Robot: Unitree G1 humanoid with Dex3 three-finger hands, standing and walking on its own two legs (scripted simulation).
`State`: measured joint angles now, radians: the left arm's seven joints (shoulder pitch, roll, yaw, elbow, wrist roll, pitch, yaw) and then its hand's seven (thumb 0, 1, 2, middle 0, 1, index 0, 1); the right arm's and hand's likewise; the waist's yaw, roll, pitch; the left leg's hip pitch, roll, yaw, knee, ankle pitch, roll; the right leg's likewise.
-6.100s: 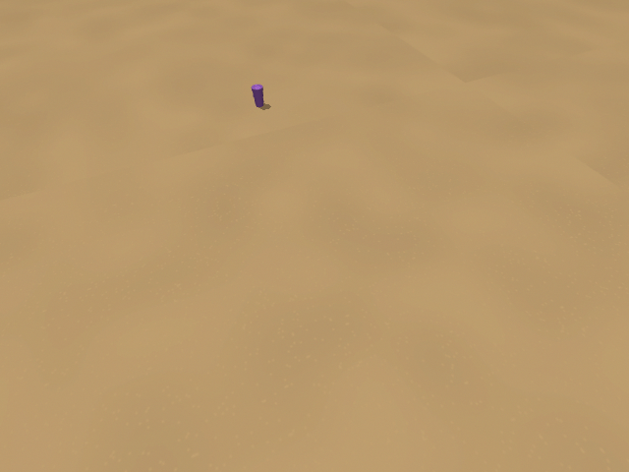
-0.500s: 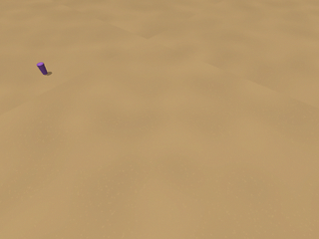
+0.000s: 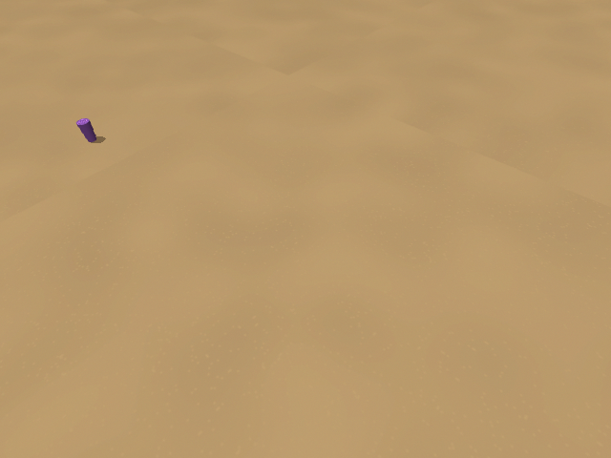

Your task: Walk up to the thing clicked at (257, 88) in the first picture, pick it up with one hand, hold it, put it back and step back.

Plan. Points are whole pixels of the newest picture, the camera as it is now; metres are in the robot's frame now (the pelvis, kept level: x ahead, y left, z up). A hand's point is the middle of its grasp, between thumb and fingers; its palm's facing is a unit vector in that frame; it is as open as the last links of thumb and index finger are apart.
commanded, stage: stand
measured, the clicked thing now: (87, 130) +1.96 +1.31 -0.72
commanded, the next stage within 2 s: walk up in 0.60 s
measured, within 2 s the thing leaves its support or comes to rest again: neither
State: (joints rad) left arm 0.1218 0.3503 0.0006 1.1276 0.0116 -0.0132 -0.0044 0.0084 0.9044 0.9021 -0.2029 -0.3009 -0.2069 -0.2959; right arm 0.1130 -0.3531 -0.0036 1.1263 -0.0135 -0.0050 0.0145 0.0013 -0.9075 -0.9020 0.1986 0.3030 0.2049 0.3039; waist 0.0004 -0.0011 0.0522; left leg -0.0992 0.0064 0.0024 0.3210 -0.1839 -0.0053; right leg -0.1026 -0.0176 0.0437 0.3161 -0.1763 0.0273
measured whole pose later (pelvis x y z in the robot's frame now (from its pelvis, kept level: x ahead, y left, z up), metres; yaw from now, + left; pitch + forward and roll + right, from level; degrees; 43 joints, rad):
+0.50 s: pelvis +0.00 +0.00 +0.00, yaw +0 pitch -2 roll +0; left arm 0.12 0.35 0.00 1.13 0.01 -0.01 0.00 0.01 0.90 0.90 -0.20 -0.30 -0.21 -0.30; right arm 0.12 -0.36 0.00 1.12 -0.01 -0.01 0.01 0.00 -0.91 -0.90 0.20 0.30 0.20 0.30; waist 0.00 0.00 0.05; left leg -0.10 0.01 0.00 0.32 -0.19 -0.01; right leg -0.10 -0.01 0.04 0.32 -0.18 0.02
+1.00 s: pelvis +0.09 -0.07 -0.01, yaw -2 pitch -4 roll -1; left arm 0.27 0.40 0.08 0.97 0.03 -0.07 -0.06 0.01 0.90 0.90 -0.20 -0.30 -0.21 -0.30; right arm 0.27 -0.46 -0.09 1.02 -0.02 0.00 0.06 0.01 -0.91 -0.90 0.20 0.30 0.20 0.30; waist 0.02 0.08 0.05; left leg -0.36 0.02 -0.08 1.03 -0.38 0.03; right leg -0.18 0.00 -0.08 0.50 -0.26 -0.03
